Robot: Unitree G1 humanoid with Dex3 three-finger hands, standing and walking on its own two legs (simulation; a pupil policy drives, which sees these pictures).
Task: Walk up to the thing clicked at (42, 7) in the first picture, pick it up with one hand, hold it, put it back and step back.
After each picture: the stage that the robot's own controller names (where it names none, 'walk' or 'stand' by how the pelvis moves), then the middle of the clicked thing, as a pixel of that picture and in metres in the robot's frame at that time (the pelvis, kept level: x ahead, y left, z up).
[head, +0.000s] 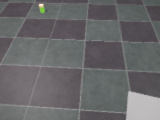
stand; (41, 8) +2.19 +0.66 -0.72
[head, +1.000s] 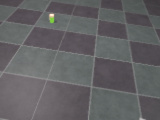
walk; (51, 18) +2.10 +0.38 -0.69
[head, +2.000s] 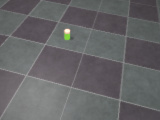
walk; (67, 34) +1.46 +0.17 -0.71
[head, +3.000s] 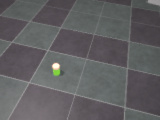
walk; (56, 69) +0.97 +0.25 -0.71
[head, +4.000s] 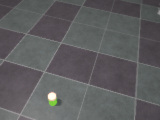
walk; (52, 99) +0.64 +0.22 -0.72
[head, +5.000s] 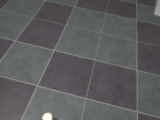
walk; (47, 119) +0.44 +0.21 -0.72
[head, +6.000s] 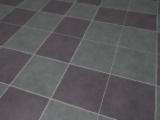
stand; out of the picture +0.40 +0.23 -0.72
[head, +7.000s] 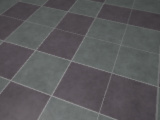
stand; out of the picture +0.39 +0.21 -0.72
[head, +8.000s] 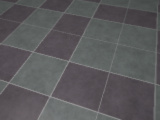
stand; out of the picture +0.40 +0.23 -0.73
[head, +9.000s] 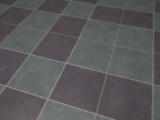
stand; out of the picture +0.38 +0.24 -0.73
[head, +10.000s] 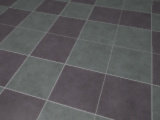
stand; out of the picture +0.38 +0.24 -0.73
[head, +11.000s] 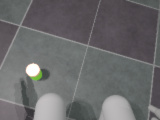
go down; (34, 72) +0.44 +0.25 -0.43
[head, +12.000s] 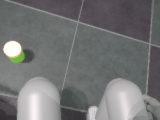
go down; (15, 52) +0.45 +0.29 -0.31
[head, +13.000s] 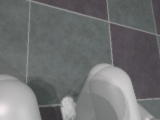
close in; out of the picture +0.42 +0.33 -0.23
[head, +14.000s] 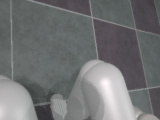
close; out of the picture +0.42 +0.34 -0.22
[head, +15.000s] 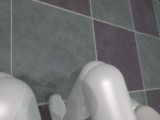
close; out of the picture +0.39 +0.32 -0.23
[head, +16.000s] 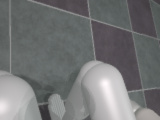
lift; out of the picture +0.38 +0.31 -0.23
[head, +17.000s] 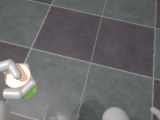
lift; (22, 82) +0.33 +0.22 -0.01
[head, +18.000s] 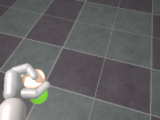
hold; (36, 87) +0.33 +0.18 +0.01
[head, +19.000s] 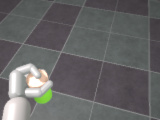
hold; (40, 87) +0.34 +0.17 +0.00
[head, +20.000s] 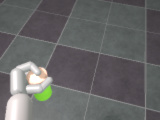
crouch; (40, 84) +0.36 +0.17 -0.03
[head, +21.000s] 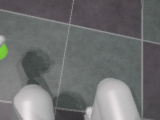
lower; out of the picture +0.46 +0.27 -0.11
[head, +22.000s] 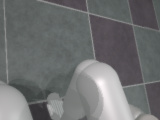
lower; out of the picture +0.41 +0.33 -0.23
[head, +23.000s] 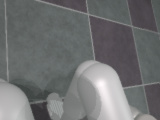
lower; out of the picture +0.41 +0.34 -0.23
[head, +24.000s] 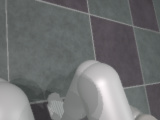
lower; out of the picture +0.41 +0.33 -0.23
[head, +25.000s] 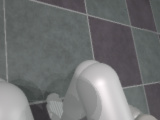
lower; out of the picture +0.41 +0.34 -0.23
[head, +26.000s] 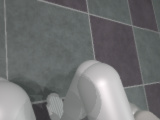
open; out of the picture +0.40 +0.31 -0.23
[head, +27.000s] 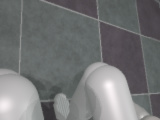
stand; out of the picture +0.39 +0.31 -0.23
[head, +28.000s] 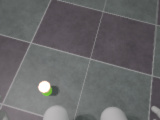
walk; (45, 88) +0.41 +0.22 -0.51
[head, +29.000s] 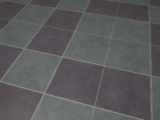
stand; out of the picture +0.37 +0.21 -0.66
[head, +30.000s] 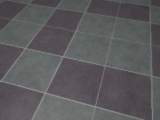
stand; out of the picture +0.38 +0.21 -0.67
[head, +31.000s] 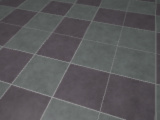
stand; out of the picture +0.39 +0.20 -0.72
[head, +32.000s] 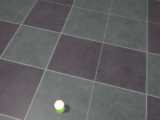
walk; (59, 106) +0.44 +0.15 -0.71
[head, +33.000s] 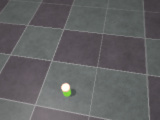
walk; (66, 90) +0.62 +0.20 -0.70
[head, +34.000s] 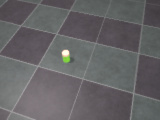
walk; (66, 56) +0.97 +0.19 -0.69
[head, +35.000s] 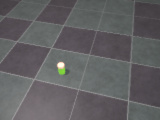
stand; (61, 68) +0.98 +0.24 -0.71
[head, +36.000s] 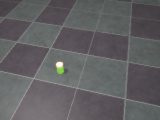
stand; (60, 67) +1.02 +0.26 -0.72
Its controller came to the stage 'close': yes
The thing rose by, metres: 0.71
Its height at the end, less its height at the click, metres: +0.00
